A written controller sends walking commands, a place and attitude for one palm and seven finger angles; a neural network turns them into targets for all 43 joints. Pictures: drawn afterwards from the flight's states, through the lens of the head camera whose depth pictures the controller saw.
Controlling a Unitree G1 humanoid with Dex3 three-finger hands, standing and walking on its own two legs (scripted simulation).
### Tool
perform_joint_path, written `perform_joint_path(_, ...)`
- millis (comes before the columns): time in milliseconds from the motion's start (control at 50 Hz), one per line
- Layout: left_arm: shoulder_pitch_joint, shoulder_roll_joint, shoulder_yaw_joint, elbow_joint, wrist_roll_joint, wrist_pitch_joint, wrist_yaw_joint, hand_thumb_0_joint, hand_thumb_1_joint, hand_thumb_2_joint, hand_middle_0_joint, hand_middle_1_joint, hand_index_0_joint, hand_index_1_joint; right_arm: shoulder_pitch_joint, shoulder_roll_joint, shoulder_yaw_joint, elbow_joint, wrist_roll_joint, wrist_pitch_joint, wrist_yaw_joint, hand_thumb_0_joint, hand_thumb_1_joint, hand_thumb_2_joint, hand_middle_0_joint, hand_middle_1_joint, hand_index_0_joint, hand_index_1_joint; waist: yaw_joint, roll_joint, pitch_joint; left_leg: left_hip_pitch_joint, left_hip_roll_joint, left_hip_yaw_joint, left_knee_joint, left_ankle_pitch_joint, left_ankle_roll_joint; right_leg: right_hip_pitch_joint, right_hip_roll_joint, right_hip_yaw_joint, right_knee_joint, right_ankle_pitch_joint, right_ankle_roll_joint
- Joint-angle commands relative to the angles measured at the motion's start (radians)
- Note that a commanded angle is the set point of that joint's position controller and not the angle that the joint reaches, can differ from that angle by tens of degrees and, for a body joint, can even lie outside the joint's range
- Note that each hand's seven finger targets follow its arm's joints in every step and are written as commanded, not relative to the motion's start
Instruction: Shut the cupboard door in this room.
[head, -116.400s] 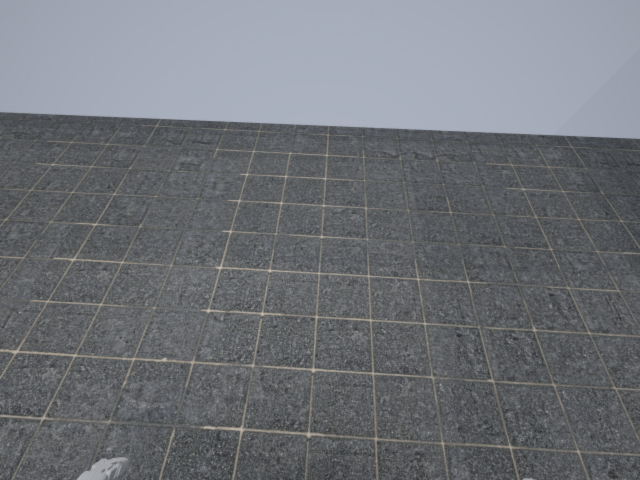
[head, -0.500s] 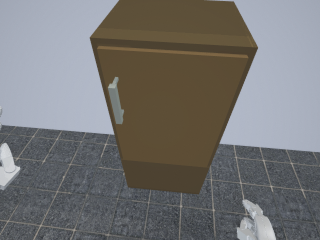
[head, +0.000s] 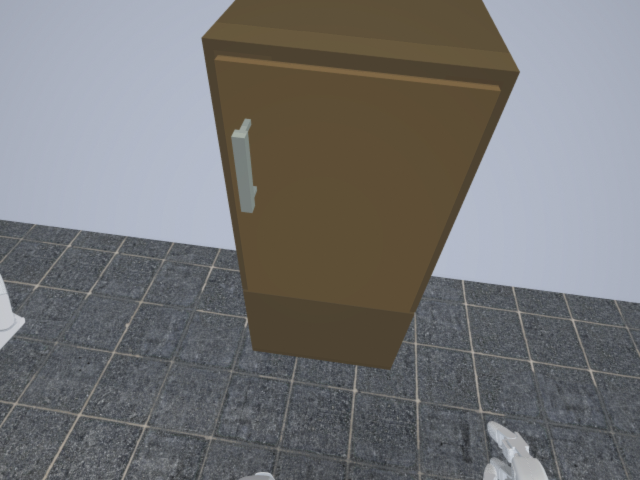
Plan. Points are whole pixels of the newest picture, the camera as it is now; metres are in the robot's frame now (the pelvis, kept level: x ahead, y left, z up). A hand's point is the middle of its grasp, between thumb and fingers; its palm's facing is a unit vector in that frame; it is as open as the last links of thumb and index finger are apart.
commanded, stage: step back with the hand held close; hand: left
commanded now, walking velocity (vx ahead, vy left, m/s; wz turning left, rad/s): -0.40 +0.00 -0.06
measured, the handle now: (247, 167) +0.59 +0.15 +0.06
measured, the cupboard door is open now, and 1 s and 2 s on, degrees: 0 0 0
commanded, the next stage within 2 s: stop stepping back and stand still in 0.36 s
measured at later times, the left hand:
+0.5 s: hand out of the picture +0.12 +0.29 +0.21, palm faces +0.46 -0.81 -0.37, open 7.4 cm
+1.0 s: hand out of the picture +0.07 +0.27 +0.17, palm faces +0.40 -0.83 -0.39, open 7.4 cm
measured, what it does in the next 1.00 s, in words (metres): walks backwards: left foot, then right foot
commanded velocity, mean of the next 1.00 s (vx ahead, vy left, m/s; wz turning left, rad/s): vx -0.08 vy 0.01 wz -0.04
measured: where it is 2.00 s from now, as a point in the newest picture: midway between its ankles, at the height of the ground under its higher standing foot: outside the picture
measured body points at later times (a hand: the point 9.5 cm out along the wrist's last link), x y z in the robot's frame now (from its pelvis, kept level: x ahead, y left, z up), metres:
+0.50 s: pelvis -0.09 +0.02 +0.03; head -0.07 +0.07 +0.47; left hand +0.09 +0.33 +0.23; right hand +0.09 -0.19 -0.04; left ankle +0.02 +0.10 -0.71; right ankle -0.19 -0.13 -0.66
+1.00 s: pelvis -0.18 +0.02 +0.02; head -0.19 +0.03 +0.47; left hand +0.04 +0.32 +0.20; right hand -0.07 -0.24 -0.07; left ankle -0.08 +0.10 -0.71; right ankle -0.22 -0.09 -0.71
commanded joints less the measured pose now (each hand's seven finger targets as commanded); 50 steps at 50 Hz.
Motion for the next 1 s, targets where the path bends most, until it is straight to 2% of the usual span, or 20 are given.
perform_joint_path(0,-0.057,0.147,0.108,-0.194,-0.017,-0.073,0.003,0.0,0.9,0.9,-0.2,-0.3,-0.2,-0.3,-0.12,-0.138,-0.061,-0.144,-0.006,-0.064,-0.008,0.0,-0.9,-0.9,0.2,0.3,0.2,0.3,0.011,0.016,-0.056,-0.306,0.145,-0.182,-0.282,-0.367,0.027,0.331,-0.051,0.131,-0.016,0.17,-0.053)
perform_joint_path(80,-0.061,0.186,0.099,-0.226,-0.031,-0.061,0.02,0.0,0.9,0.9,-0.2,-0.3,-0.2,-0.3,-0.115,-0.112,-0.065,-0.113,-0.011,-0.052,0.015,0.0,-0.9,-0.9,0.2,0.3,0.2,0.3,0.013,-0.112,-0.1,0.051,0.015,-0.05,0.068,-0.236,-0.067,-0.066,-0.279,0.372,-0.375,-0.22,-0.159)
perform_joint_path(120,-0.071,0.183,0.075,-0.249,-0.03,-0.051,0.03,0.0,0.9,0.9,-0.2,-0.3,-0.2,-0.3,-0.132,-0.085,-0.054,-0.111,-0.011,-0.035,0.023,0.0,-0.9,-0.9,0.2,0.3,0.2,0.3,0.012,-0.185,-0.128,0.115,-0.001,-0.044,0.199,-0.2,-0.077,-0.101,-0.338,0.336,-0.418,-0.186,-0.187)
perform_joint_path(160,-0.056,0.201,0.103,-0.24,-0.029,-0.044,0.036,0.0,0.9,0.9,-0.2,-0.3,-0.2,-0.3,-0.128,-0.076,-0.05,-0.111,-0.008,-0.019,0.019,0.0,-0.9,-0.9,0.2,0.3,0.2,0.3,0.007,-0.196,-0.137,0.144,0.003,-0.036,0.128,-0.18,-0.069,-0.086,-0.3,0.246,-0.39,-0.104,-0.157)
perform_joint_path(200,-0.04,0.203,0.113,-0.247,-0.035,-0.045,0.036,0.0,0.9,0.9,-0.2,-0.3,-0.2,-0.3,-0.119,-0.092,-0.047,-0.104,-0.005,-0.013,0.006,0.0,-0.9,-0.9,0.2,0.3,0.2,0.3,-0.006,-0.044,-0.096,0.208,0.033,-0.071,-0.194,-0.104,-0.055,-0.113,-0.178,0.109,-0.257,-0.067,-0.082)
perform_joint_path(240,-0.051,0.179,0.118,-0.297,-0.029,-0.063,0.034,0.0,0.9,0.9,-0.2,-0.3,-0.2,-0.3,-0.147,-0.142,-0.06,-0.126,-0.016,-0.037,-0.015,0.0,-0.9,-0.9,0.2,0.3,0.2,0.3,0.008,0.361,-0.087,-0.101,0.315,-0.365,-0.479,-0.09,0.059,0.121,0.039,-0.041,0.184,-0.054,0.001)
perform_joint_path(260,-0.066,0.19,0.133,-0.284,-0.03,-0.061,0.033,0.0,0.9,0.9,-0.2,-0.3,-0.2,-0.3,-0.13,-0.106,-0.063,-0.111,-0.027,-0.055,-0.015,0.0,-0.9,-0.9,0.2,0.3,0.2,0.3,0.016,0.306,-0.111,-0.088,0.348,-0.342,-0.466,0.06,0.084,0.118,0.043,-0.003,0.327,-0.172,-0.009)
perform_joint_path(300,-0.052,0.177,0.132,-0.282,-0.041,-0.069,0.019,0.0,0.9,0.9,-0.2,-0.3,-0.2,-0.3,-0.124,-0.115,-0.08,-0.097,-0.03,-0.084,-0.002,0.0,-0.9,-0.9,0.2,0.3,0.2,0.3,0.013,0.227,-0.16,-0.112,0.374,-0.363,-0.494,-0.148,0.098,0.146,0.052,0.036,0.485,-0.229,-0.014)
perform_joint_path(400,-0.027,0.102,0.022,-0.296,-0.062,-0.038,0.003,0.0,0.9,0.9,-0.2,-0.3,-0.2,-0.3,-0.13,-0.109,-0.061,-0.065,-0.017,-0.114,0.022,0.0,-0.9,-0.9,0.2,0.3,0.2,0.3,0.019,0.196,-0.19,0.273,0.284,-0.212,-0.42,0.164,0.04,0.008,0.033,-0.047,0.165,-0.275,-0.002)
perform_joint_path(480,-0.054,0.135,0.026,-0.276,-0.064,-0.001,0.0,0.0,0.9,0.9,-0.2,-0.3,-0.2,-0.3,-0.122,-0.118,-0.047,-0.055,-0.029,-0.115,0.023,0.0,-0.9,-0.9,0.2,0.3,0.2,0.3,0.013,0.251,-0.181,0.319,0.259,-0.222,-0.499,-0.048,0.012,0.09,0.048,-0.072,-0.081,-0.271,-0.013)
perform_joint_path(540,0.006,0.179,0.075,-0.297,-0.083,0.008,-0.004,0.0,0.9,0.9,-0.2,-0.3,-0.2,-0.3,-0.124,-0.11,-0.033,-0.088,-0.02,-0.095,0.019,0.0,-0.9,-0.9,0.2,0.3,0.2,0.3,0.018,0.22,-0.208,0.266,0.156,-0.122,-0.501,-0.215,-0.073,0.257,0.055,-0.122,-0.327,-0.163,-0.054)
perform_joint_path(600,0.087,0.257,0.164,-0.336,-0.097,0.005,-0.002,0.0,0.9,0.9,-0.2,-0.3,-0.2,-0.3,-0.141,-0.081,-0.02,-0.118,-0.026,-0.051,0.024,0.0,-0.9,-0.9,0.2,0.3,0.2,0.3,0.02,0.067,-0.237,0.305,0.036,0.018,-0.161,-0.095,-0.113,0.138,-0.158,0.016,-0.423,-0.183,-0.157)
perform_joint_path(640,0.074,0.324,0.23,-0.351,-0.101,-0.004,0.012,0.0,0.9,0.9,-0.2,-0.3,-0.2,-0.3,-0.148,-0.077,-0.002,-0.115,-0.034,-0.038,0.021,0.0,-0.9,-0.9,0.2,0.3,0.2,0.3,0.031,-0.007,-0.212,0.254,0.04,0.011,0.023,-0.015,-0.092,0.074,-0.307,0.124,-0.436,-0.028,-0.201)
perform_joint_path(660,0.101,0.245,0.168,-0.314,-0.104,0.015,0.008,0.0,0.9,0.9,-0.2,-0.3,-0.2,-0.3,-0.121,-0.066,-0.015,-0.107,-0.003,-0.038,0.019,0.0,-0.9,-0.9,0.2,0.3,0.2,0.3,0.025,-0.149,-0.195,0.163,0.011,-0.005,0.073,-0.016,-0.086,0.165,-0.27,0.115,-0.379,0.04,-0.189)
perform_joint_path(680,0.102,0.273,0.206,-0.308,-0.104,0.027,0.014,0.0,0.9,0.9,-0.2,-0.3,-0.2,-0.3,-0.131,-0.082,-0.018,-0.116,0.002,-0.041,0.017,0.0,-0.9,-0.9,0.2,0.3,0.2,0.3,0.025,-0.171,-0.203,0.123,0.02,-0.001,0.085,0.003,-0.084,0.197,-0.271,0.121,-0.35,0.1,-0.187)
perform_joint_path(780,-0.111,0.166,0.056,-0.082,-0.064,0.035,0.013,0.0,0.9,0.9,-0.2,-0.3,-0.2,-0.3,-0.104,-0.14,-0.027,-0.07,0.012,-0.065,-0.013,0.0,-0.9,-0.9,0.2,0.3,0.2,0.3,-0.025,0.037,0.05,0.237,0.056,-0.031,-0.204,0.06,-0.032,0.07,-0.165,-0.012,-0.201,0.095,-0.077)
perform_joint_path(820,-0.138,0.165,0.038,-0.068,-0.053,0.025,0.017,0.0,0.9,0.9,-0.2,-0.3,-0.2,-0.3,-0.089,-0.15,-0.02,-0.069,0.0,-0.071,-0.019,0.0,-0.9,-0.9,0.2,0.3,0.2,0.3,-0.015,0.237,0.0,0.289,0.175,-0.27,-0.337,0.095,0.014,0.02,-0.044,-0.092,-0.017,0.002,-0.03)
perform_joint_path(860,-0.174,0.144,0.009,-0.073,-0.048,0.02,0.012,0.0,0.9,0.9,-0.2,-0.3,-0.2,-0.3,-0.097,-0.138,-0.024,-0.072,-0.005,-0.085,-0.018,0.0,-0.9,-0.9,0.2,0.3,0.2,0.3,-0.006,0.199,0.019,0.167,0.258,-0.425,-0.521,-0.254,0.038,0.083,-0.025,-0.057,0.081,-0.234,-0.03)
perform_joint_path(900,-0.174,0.147,0.017,-0.132,-0.043,0.018,0.01,0.0,0.9,0.9,-0.2,-0.3,-0.2,-0.3,-0.118,-0.135,-0.03,-0.083,-0.005,-0.089,-0.012,0.0,-0.9,-0.9,0.2,0.3,0.2,0.3,0.017,0.114,0.026,-0.004,0.223,-0.354,-0.59,-0.467,0.012,0.238,-0.006,-0.089,0.003,-0.246,-0.046)
perform_joint_path(980,0.052,0.206,0.098,-0.255,-0.049,0.009,0.009,0.0,0.9,0.9,-0.2,-0.3,-0.2,-0.3,-0.123,-0.119,-0.034,-0.119,-0.01,-0.081,0.006,0.0,-0.9,-0.9,0.2,0.3,0.2,0.3,0.021,0.096,-0.119,0.026,0.05,-0.09,-0.337,-0.31,-0.079,0.349,-0.075,-0.025,-0.257,-0.242,-0.1)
